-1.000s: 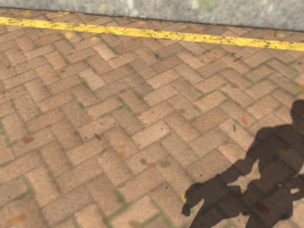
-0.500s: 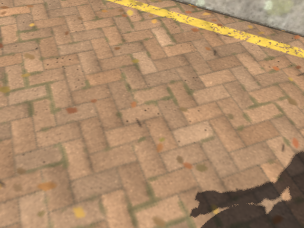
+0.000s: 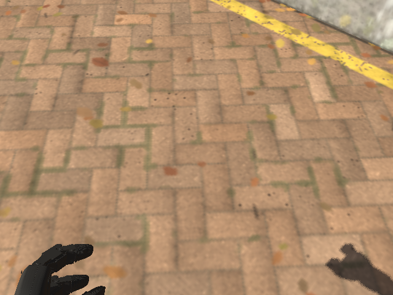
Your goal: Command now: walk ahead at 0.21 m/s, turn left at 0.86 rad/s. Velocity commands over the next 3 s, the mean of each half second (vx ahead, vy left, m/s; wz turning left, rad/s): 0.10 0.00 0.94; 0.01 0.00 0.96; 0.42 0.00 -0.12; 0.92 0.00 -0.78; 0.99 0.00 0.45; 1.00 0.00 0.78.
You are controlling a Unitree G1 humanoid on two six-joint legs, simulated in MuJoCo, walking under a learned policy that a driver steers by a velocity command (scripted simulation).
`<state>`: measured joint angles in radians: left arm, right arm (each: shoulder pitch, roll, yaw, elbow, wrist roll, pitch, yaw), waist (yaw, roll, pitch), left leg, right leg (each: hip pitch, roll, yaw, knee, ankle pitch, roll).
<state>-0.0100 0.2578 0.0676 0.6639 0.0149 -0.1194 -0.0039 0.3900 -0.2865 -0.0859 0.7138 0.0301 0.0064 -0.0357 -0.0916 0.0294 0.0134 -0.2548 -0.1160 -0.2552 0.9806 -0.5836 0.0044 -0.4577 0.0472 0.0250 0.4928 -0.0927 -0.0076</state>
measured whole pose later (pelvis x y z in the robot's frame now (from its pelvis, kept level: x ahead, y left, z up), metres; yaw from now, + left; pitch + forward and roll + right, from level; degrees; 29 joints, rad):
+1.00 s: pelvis +0.17 +0.02 +0.01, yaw +56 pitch +2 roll -1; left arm 0.13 0.28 0.07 0.68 0.02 0.00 0.04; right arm 0.18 -0.38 -0.11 0.56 0.02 0.06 -0.01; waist 0.02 0.05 0.05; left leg -0.58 -0.01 -0.09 1.17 -0.38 -0.07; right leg -0.27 0.00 -0.05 0.44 -0.20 -0.02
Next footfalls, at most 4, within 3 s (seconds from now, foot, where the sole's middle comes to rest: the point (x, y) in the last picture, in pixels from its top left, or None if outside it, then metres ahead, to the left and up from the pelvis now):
0.38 left None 0.14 0.16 -0.76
0.82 right None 0.30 0.00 -0.76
1.22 left None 0.05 0.12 -0.76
1.70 right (98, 289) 0.50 0.30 -0.76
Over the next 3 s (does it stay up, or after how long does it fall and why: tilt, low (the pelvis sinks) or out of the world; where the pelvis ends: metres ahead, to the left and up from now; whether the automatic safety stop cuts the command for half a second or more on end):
stays up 1.24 0.96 -0.02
